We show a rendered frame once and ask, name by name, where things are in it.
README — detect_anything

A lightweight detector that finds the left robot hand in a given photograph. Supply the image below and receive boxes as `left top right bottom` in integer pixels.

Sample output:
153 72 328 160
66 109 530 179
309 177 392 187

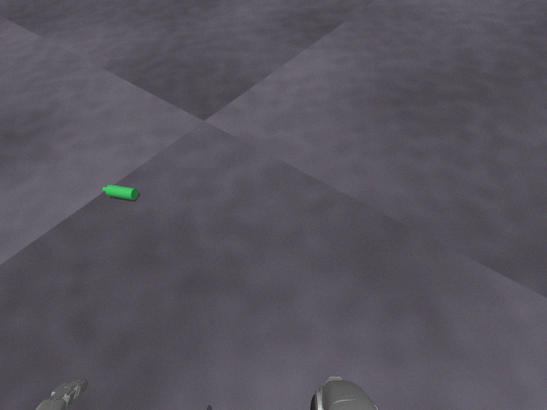
35 379 88 410

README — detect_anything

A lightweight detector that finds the bottle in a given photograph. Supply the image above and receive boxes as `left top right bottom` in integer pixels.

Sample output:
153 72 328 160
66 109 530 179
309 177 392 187
103 184 138 200

